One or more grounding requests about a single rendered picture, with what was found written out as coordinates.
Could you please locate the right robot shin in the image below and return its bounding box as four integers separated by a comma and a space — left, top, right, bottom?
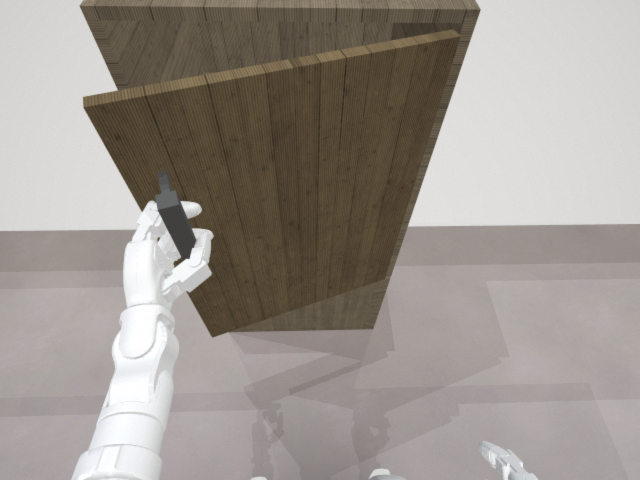
369, 469, 390, 479

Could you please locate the handle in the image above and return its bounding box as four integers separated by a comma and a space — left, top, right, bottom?
155, 170, 197, 261

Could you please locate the cupboard door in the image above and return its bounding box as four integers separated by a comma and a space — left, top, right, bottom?
83, 29, 461, 338

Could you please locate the left robot hand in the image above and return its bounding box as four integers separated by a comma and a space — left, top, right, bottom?
123, 201, 214, 312

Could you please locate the robot left forearm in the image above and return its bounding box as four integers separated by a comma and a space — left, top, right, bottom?
71, 303, 179, 480

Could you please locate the right robot hand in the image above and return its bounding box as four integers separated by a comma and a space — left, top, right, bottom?
479, 441, 538, 480

